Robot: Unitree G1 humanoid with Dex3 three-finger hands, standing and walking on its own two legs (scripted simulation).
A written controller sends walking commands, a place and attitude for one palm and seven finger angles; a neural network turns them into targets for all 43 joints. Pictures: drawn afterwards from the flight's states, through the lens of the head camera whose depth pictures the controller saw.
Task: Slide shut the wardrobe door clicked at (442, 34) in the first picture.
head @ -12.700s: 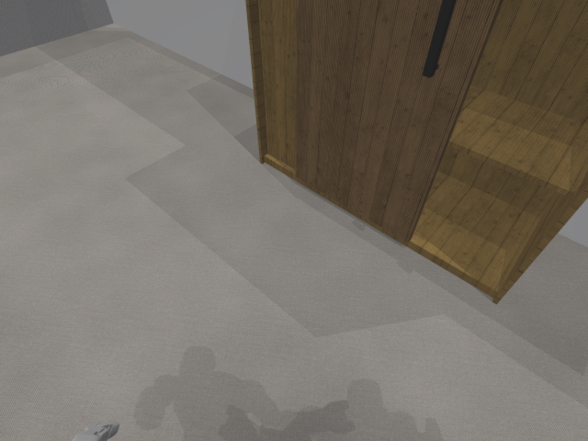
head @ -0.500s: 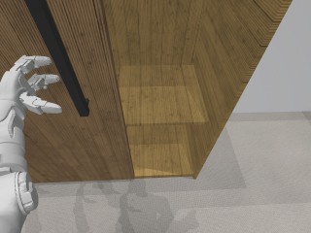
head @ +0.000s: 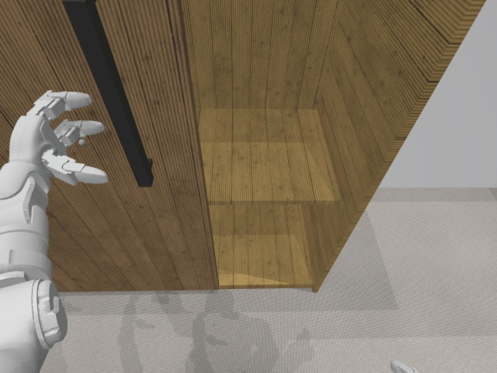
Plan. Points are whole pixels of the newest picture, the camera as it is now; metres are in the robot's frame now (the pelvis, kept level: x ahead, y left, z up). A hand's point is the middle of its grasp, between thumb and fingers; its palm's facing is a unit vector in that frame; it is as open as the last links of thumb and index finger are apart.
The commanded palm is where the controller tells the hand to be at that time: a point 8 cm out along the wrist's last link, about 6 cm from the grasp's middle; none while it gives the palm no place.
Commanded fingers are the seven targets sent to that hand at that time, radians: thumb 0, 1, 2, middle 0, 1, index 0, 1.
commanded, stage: move the hooked fingers beside the handle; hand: left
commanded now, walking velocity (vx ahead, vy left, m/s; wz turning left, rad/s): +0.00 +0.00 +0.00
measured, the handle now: (124, 106) +0.48 +0.20 +0.18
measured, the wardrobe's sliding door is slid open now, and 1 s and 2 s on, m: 0.38 0.38 0.38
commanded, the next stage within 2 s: feel for the door with the fingertips in 0.06 s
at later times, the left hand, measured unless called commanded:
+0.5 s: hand (102, 141) +0.43 +0.23 +0.15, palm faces +0.01 -1.00 -0.02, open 14.0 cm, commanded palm +0.40 +0.27 +0.15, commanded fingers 0.00 -0.50 0.30 -0.30 -1.20 -0.30 -1.20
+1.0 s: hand (103, 137) +0.44 +0.22 +0.15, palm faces +0.01 -1.00 -0.01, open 13.6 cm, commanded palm +0.42 +0.28 +0.15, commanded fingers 0.00 -0.50 0.30 -0.30 -1.20 -0.30 -1.20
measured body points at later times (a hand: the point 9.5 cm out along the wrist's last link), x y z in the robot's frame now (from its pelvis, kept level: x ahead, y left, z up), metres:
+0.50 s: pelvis +0.00 +0.00 +0.00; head +0.04 +0.00 +0.45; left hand +0.43 +0.28 +0.15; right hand +0.07 -0.27 -0.11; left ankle +0.01 +0.09 -0.73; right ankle -0.01 -0.12 -0.73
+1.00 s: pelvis -0.01 -0.01 +0.00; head +0.04 -0.01 +0.45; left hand +0.43 +0.28 +0.15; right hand +0.05 -0.29 -0.11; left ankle +0.01 +0.09 -0.73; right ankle -0.01 -0.12 -0.73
